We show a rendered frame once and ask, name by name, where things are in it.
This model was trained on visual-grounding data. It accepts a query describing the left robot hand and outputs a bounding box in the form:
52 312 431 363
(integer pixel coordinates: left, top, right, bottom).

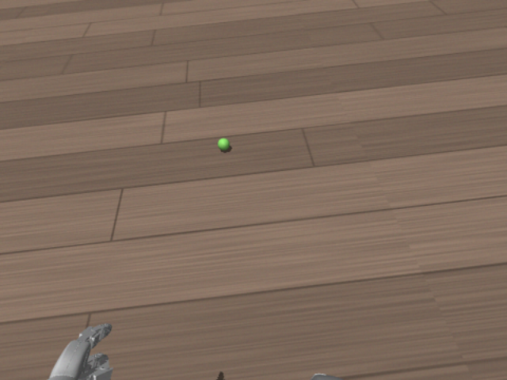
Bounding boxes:
49 323 113 380

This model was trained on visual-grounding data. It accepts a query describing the ball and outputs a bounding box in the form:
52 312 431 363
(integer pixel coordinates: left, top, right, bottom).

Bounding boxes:
218 139 230 150

